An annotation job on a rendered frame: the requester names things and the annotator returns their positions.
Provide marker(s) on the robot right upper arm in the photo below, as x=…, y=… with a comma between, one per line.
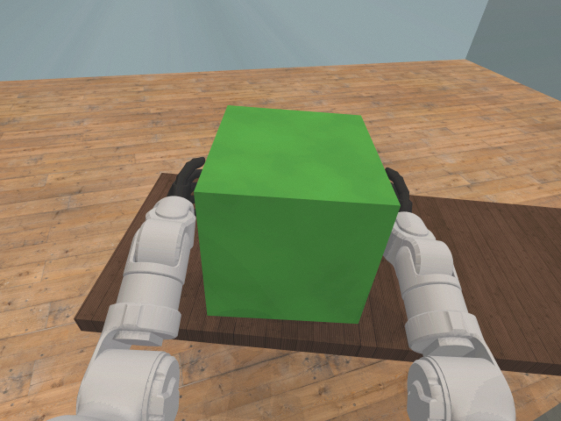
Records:
x=442, y=388

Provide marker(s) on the right robot forearm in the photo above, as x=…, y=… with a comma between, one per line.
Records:
x=438, y=321

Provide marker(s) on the left robot hand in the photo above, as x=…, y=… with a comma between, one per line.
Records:
x=183, y=185

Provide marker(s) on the left robot forearm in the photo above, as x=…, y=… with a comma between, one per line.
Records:
x=146, y=311

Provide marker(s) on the carton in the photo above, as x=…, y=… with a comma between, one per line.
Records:
x=294, y=210

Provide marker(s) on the robot left upper arm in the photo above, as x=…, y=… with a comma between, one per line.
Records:
x=129, y=385

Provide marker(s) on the table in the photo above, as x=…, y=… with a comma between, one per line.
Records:
x=507, y=258

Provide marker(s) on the right robot hand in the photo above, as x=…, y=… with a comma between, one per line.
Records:
x=400, y=190

